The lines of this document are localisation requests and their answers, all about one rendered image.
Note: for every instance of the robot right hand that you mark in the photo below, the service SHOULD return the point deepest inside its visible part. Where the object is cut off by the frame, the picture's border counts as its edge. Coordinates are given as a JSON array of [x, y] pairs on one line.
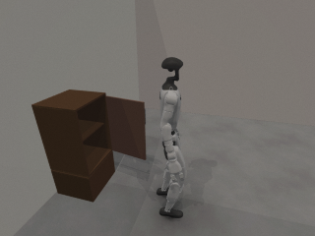
[[175, 167]]

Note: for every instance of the robot left hand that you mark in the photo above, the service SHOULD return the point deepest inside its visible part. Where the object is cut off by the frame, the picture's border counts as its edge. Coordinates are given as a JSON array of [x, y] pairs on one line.
[[176, 130]]

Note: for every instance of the right robot forearm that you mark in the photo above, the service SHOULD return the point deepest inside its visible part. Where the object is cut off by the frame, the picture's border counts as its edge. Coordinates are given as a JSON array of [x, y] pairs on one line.
[[168, 143]]

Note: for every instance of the robot head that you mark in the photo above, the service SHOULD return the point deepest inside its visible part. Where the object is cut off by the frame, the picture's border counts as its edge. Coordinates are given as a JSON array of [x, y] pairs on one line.
[[171, 63]]

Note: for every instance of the cupboard door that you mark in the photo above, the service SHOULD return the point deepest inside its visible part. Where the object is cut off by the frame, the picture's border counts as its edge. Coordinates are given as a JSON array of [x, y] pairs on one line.
[[127, 127]]

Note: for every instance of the right robot upper arm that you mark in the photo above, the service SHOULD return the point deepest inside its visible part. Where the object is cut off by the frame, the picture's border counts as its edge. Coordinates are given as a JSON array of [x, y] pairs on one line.
[[170, 102]]

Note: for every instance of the robot left foot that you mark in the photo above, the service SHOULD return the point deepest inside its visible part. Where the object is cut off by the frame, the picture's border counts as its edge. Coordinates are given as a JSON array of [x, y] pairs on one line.
[[160, 192]]

